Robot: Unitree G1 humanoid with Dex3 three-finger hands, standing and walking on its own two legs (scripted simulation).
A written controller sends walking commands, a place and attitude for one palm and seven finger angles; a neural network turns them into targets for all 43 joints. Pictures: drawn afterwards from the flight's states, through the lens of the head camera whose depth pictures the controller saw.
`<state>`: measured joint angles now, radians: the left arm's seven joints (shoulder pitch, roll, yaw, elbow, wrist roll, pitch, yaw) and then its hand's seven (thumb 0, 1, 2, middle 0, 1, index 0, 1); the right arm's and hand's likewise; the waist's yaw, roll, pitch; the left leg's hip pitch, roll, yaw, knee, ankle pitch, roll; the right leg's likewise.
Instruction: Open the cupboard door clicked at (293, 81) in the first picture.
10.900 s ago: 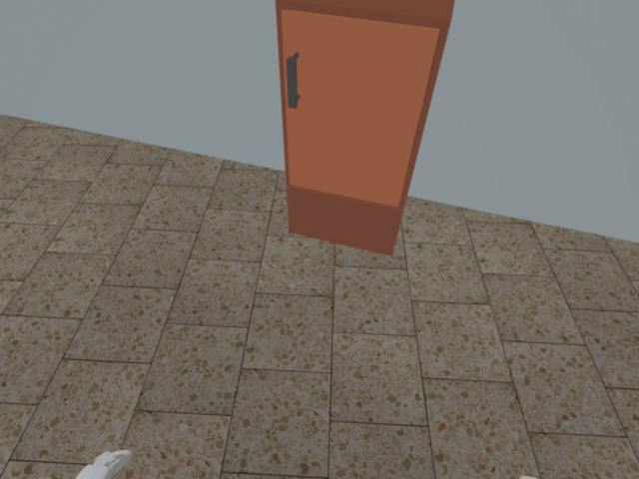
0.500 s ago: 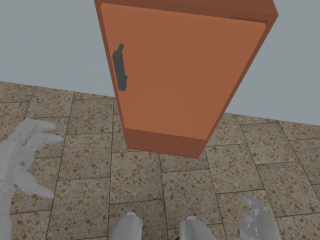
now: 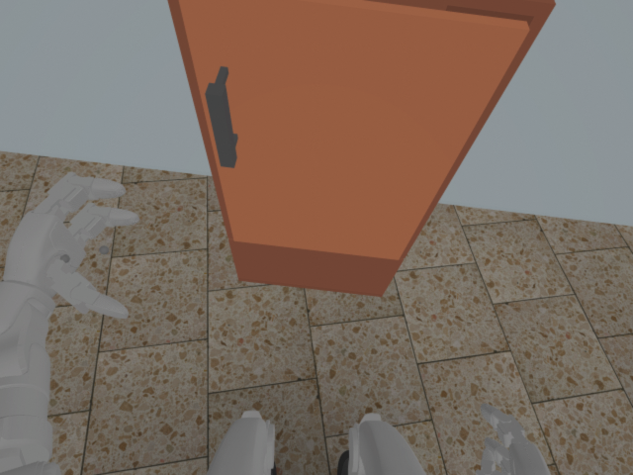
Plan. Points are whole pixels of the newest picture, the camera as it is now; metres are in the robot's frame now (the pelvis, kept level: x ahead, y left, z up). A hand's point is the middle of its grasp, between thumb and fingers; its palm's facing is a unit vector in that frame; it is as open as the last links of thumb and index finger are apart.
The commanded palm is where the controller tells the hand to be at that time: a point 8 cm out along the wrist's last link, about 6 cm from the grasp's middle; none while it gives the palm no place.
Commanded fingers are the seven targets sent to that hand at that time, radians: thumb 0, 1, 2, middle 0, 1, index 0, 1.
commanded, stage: move the hooked fingers beside the handle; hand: left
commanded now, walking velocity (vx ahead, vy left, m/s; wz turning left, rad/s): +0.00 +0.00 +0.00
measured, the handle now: (225, 119) +0.59 +0.15 +0.04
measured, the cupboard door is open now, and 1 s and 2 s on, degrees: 0 0 0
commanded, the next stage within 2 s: none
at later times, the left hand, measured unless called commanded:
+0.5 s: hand (134, 199) +0.43 +0.24 +0.05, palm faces -0.10 -0.99 -0.04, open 14.0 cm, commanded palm +0.42 +0.29 +0.05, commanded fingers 0.00 -0.50 0.30 -0.30 -1.20 -0.30 -1.20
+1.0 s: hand (165, 151) +0.52 +0.22 +0.05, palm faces -0.09 -1.00 -0.03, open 14.0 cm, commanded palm +0.52 +0.27 +0.05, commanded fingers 0.00 -0.50 0.30 -0.30 -1.20 -0.30 -1.20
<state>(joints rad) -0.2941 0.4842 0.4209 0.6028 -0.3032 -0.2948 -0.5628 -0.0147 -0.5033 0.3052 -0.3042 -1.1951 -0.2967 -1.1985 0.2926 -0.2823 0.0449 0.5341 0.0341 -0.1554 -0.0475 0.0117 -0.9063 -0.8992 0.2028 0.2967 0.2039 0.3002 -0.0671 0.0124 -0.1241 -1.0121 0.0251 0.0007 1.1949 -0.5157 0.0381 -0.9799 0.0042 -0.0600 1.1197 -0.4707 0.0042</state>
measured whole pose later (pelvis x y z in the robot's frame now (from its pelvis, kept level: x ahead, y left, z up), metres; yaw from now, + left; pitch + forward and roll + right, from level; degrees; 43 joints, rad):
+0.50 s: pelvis +0.01 +0.00 +0.00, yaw +0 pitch +21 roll -3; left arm -0.56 0.51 0.42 0.86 -0.21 -0.37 -0.51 -0.01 -0.50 0.31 -0.30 -1.20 -0.30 -1.20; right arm 0.31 -0.28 0.03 0.58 0.02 -0.06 -0.02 0.01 -0.91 -0.90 0.20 0.30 0.20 0.30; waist -0.10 0.01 -0.12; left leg -1.05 0.03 0.00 1.20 -0.52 0.04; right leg -1.02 0.01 -0.06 1.12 -0.47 0.00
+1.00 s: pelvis -0.01 -0.01 -0.03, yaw -2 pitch +26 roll -5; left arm -0.96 0.71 0.48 1.20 -0.09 -0.35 -0.47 -0.01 -0.50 0.31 -0.30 -1.20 -0.30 -1.20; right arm 0.34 -0.29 0.07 0.60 0.00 0.01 -0.03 0.01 -0.91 -0.90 0.20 0.30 0.20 0.30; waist -0.21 0.02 -0.10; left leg -1.23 0.05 -0.02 1.30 -0.53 0.03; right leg -1.20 0.03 -0.07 1.21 -0.47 -0.01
